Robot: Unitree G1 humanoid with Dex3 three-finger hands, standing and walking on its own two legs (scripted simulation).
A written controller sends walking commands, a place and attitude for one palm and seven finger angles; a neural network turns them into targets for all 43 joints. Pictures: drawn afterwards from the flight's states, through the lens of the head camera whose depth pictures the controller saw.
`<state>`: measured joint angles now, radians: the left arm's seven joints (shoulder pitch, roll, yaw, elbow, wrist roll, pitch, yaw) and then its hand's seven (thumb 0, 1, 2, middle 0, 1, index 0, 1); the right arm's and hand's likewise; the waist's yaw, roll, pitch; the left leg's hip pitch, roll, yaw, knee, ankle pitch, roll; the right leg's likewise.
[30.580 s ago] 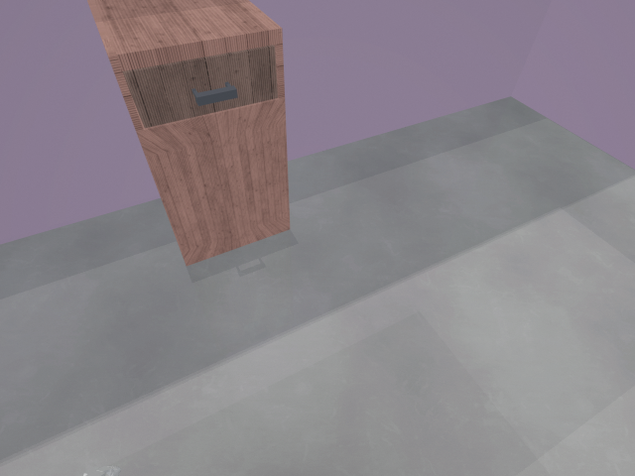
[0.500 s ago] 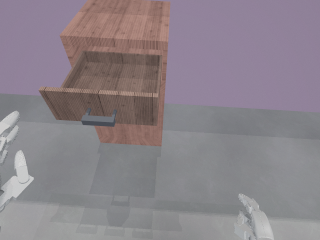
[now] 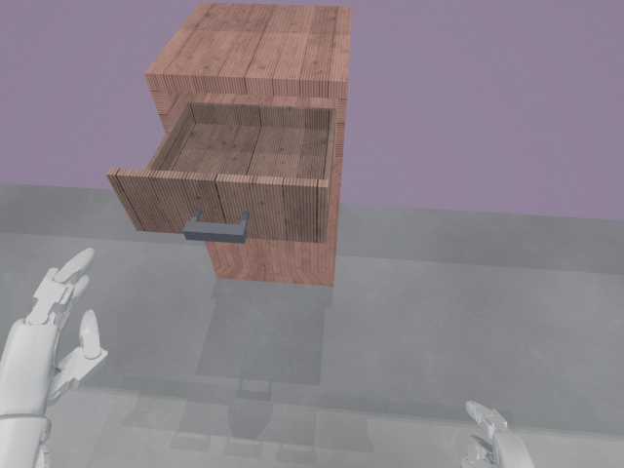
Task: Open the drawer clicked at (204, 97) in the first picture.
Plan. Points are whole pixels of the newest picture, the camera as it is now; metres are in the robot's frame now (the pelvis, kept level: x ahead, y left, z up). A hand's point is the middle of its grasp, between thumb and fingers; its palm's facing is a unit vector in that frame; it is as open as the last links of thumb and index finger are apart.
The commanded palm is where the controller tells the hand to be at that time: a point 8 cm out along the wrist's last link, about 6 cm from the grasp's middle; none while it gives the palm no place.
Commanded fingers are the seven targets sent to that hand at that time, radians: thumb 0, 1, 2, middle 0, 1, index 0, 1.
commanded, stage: let the arm hang, fingers relaxed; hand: left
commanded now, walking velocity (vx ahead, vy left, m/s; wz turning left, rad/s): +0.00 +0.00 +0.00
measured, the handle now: (218, 223) +0.54 +0.22 -0.06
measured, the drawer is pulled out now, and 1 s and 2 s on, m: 0.29 0.29 0.29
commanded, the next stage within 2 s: look to check the result in 1.04 s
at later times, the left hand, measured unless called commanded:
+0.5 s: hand out of the picture -0.05 +0.19 -0.17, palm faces +0.01 -0.98 -0.22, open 7.3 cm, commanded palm none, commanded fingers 0.00 0.90 0.90 -0.20 -0.30 -0.20 -0.30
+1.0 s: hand out of the picture +0.00 +0.15 -0.17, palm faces +0.02 -0.98 -0.19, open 7.3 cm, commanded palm none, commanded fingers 0.00 0.90 0.90 -0.20 -0.30 -0.20 -0.30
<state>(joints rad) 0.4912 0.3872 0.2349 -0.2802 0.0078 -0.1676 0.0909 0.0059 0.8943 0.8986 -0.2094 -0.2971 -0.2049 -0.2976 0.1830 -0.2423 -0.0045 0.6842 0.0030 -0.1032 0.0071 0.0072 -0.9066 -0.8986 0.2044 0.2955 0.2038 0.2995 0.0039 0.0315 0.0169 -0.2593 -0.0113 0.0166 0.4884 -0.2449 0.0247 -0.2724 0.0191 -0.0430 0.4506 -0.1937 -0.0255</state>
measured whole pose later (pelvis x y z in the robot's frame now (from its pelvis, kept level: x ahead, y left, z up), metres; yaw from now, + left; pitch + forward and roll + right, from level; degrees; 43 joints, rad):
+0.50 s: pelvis -0.01 +0.00 +0.00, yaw -1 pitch -2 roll +0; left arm 0.35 0.19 0.02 1.13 0.01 0.02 0.03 0.00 0.94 0.90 -0.21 -0.30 -0.20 -0.30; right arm 0.36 -0.14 0.00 1.09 -0.01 0.02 -0.03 0.00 -0.91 -0.90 0.20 0.29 0.20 0.30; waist 0.00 0.00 0.09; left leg -0.18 -0.01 0.03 0.43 -0.22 0.03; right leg -0.20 0.02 -0.03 0.41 -0.17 -0.03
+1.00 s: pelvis +0.00 -0.01 +0.00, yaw -1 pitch -2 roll +0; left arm 0.28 0.12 0.02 1.11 0.01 0.00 0.04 0.01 0.92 0.90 -0.20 -0.30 -0.20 -0.30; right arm 0.33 -0.10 -0.01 1.11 -0.02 0.00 -0.04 0.00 -0.91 -0.90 0.20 0.29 0.20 0.30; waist -0.01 0.01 0.05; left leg -0.17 0.00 0.04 0.43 -0.23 0.01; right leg -0.21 0.03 -0.02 0.44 -0.19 -0.05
